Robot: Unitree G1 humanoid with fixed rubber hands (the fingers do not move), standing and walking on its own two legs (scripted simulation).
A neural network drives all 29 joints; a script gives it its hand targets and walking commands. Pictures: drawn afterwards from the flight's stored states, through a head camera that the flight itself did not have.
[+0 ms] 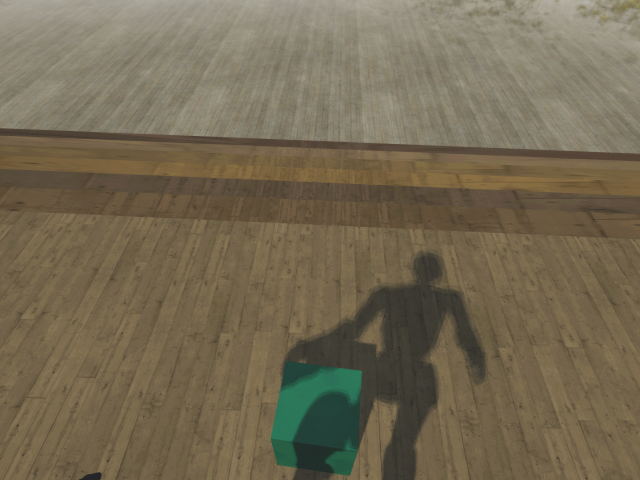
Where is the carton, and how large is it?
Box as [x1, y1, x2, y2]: [271, 361, 361, 475]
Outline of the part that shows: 286,361 271,434 271,441 277,464 349,475 357,450 361,371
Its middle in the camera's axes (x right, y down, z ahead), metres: +0.00 +0.50 +1.08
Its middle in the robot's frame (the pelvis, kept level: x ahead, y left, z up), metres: +0.42 +0.01 -0.66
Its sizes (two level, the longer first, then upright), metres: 0.210 0.200 0.250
